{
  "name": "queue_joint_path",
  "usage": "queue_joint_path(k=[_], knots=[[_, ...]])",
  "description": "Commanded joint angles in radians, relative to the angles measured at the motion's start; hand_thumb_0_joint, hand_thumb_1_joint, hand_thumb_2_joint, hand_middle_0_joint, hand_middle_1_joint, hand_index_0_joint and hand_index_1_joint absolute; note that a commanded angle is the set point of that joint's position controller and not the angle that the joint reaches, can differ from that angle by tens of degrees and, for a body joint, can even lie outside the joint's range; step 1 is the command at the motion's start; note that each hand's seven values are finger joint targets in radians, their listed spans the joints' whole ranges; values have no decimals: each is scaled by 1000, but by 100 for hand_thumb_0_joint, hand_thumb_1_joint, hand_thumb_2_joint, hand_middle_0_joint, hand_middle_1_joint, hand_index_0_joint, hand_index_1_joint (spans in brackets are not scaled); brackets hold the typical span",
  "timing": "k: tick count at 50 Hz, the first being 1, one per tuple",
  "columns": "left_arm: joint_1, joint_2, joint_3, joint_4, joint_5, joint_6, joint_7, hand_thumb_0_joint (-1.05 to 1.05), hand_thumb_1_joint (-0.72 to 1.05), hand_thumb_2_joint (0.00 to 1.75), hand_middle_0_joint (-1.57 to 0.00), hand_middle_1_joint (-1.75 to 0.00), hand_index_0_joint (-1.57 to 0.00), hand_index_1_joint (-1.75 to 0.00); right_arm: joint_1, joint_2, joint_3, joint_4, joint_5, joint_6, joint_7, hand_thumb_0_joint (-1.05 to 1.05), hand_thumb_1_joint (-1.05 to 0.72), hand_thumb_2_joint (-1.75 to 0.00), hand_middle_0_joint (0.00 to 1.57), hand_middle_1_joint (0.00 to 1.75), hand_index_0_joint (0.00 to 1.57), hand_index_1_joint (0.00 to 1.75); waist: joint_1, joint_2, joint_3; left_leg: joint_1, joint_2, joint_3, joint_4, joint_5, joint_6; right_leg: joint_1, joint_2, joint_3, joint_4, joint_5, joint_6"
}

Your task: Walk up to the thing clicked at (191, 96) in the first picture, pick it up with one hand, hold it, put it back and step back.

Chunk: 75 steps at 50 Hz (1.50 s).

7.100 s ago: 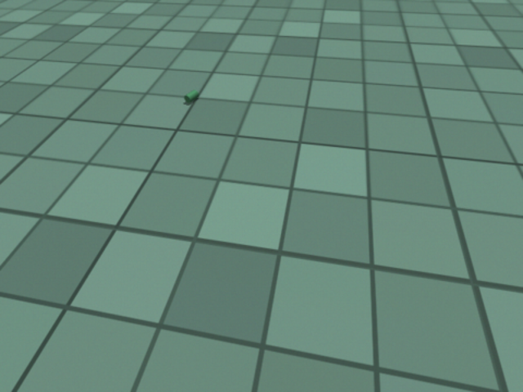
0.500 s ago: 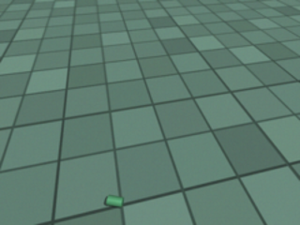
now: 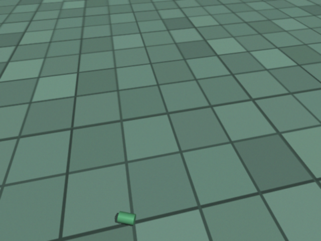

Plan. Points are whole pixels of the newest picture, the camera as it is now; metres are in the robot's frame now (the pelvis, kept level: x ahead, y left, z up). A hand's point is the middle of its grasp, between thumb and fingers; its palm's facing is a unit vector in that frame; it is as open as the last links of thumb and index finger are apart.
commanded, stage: walk up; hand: left
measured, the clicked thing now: (126, 218) +0.40 +0.23 -0.75
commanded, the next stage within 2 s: stand in 0.32 s
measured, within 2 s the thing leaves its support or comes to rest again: neither
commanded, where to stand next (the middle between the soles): +0.05 +0.02 m, yaw -2 degrees
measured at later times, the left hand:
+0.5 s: hand out of the picture +0.09 +0.25 -0.16, palm faces +0.00 -0.94 -0.33, open 7.4 cm
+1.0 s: hand out of the picture +0.08 +0.25 -0.16, palm faces -0.02 -0.94 -0.34, open 7.4 cm
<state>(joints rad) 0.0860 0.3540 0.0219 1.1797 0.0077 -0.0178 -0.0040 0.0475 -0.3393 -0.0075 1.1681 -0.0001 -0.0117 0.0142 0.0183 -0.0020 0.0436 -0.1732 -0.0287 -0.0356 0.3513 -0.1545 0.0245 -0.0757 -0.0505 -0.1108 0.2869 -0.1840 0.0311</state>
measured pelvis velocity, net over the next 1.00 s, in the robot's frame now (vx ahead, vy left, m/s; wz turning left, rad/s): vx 0.01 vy -0.01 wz -0.02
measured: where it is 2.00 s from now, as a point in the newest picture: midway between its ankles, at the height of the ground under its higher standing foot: outside the picture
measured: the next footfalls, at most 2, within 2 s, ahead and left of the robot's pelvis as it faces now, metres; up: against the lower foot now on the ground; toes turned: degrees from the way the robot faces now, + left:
none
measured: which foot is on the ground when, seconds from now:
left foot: down 0.00-1.00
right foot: down 0.00-1.00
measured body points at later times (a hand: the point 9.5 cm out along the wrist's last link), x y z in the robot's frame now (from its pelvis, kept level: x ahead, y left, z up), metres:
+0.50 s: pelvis +0.01 +0.00 +0.00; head +0.02 +0.01 +0.45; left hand +0.09 +0.30 -0.14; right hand +0.10 -0.30 -0.13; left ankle +0.02 +0.10 -0.75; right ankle -0.02 -0.13 -0.75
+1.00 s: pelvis +0.01 -0.01 +0.00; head +0.01 -0.01 +0.45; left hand +0.08 +0.29 -0.13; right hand +0.08 -0.31 -0.13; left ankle +0.02 +0.10 -0.75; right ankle -0.02 -0.13 -0.75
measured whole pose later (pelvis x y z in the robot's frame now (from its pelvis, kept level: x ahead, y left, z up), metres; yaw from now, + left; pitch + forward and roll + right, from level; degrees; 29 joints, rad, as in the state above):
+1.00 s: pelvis +0.01 -0.01 +0.00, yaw -1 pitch -2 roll +0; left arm 0.12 0.35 0.01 1.14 0.01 -0.01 0.00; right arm 0.09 -0.35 0.00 1.16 -0.01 -0.01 0.01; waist 0.01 0.00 0.04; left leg -0.12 -0.03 -0.02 0.30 -0.14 0.02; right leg -0.05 -0.05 -0.09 0.28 -0.19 0.02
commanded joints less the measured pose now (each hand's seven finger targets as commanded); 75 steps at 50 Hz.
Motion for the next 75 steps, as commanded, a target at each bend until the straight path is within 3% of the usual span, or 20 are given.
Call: queue_joint_path(k=[1, 11, 17, 27, 30, 37, 67, 75], knots=[[-53, 207, 31, -63, -3, -17, 16, 0, 90, 90, -20, -30, -20, -30, -59, -223, -39, -55, -2, -15, -20, 0, -90, -90, 20, 30, 20, 30, -13, 10, -96, 34, 142, -110, -44, 238, -5, 21, -104, 99, -41, 83, -29], [-62, 204, 35, -78, 2, -14, 14, 0, 90, 90, -20, -30, -20, -30, -59, -222, -38, -63, -6, -16, -19, 0, -90, -90, 20, 30, 20, 30, -14, 15, -97, 7, 138, -119, -78, 183, -7, 58, -105, 101, -35, 68, -29], [-40, 188, 31, -88, -1, -12, 17, 0, 90, 90, -20, -30, -20, -30, -49, -217, -36, -75, -11, -22, -22, 0, -90, -90, 20, 30, 20, 30, -5, -2, -140, 80, 156, -104, -50, 328, -7, 62, -114, 104, -25, 173, -30], [-34, 193, 28, -94, 2, -11, 17, 0, 90, 90, -20, -30, -20, -30, -39, -222, -36, -76, -10, -20, -23, 0, -90, -90, 20, 30, 20, 30, -10, 13, -97, 50, 151, -101, -80, 240, -9, 53, -111, 107, -39, 102, -29], [-27, 195, 27, -96, 3, -10, 17, 0, 90, 90, -20, -30, -20, -30, -43, -217, -35, -76, -8, -20, -23, 0, -90, -90, 20, 30, 20, 30, -9, 9, -100, 62, 156, -102, -80, 264, -8, 44, -109, 106, -35, 111, -32], [-23, 195, 26, -97, 3, -11, 15, 0, 90, 90, -20, -30, -20, -30, -30, -223, -35, -71, -8, -19, -22, 0, -90, -90, 20, 30, 20, 30, -14, 7, -63, 43, 144, -100, -100, 143, -12, 22, -109, 116, -50, 53, -35], [-13, 216, 20, -107, 2, -13, 16, 0, 90, 90, -20, -30, -20, -30, -4, -219, -24, -75, -9, -19, -22, 0, -90, -90, 20, 30, 20, 30, -14, -12, -73, 68, 157, -93, -83, 204, -8, 19, -108, 129, -47, 101, -38], [-13, 210, 16, -109, 1, -14, 16, 0, 90, 90, -20, -30, -20, -30, 1, -224, -23, -76, -9, -18, -22, 0, -90, -90, 20, 30, 20, 30, -17, 2, -59, 57, 154, -87, -82, 175, -10, 21, -108, 134, -55, 94, -39]])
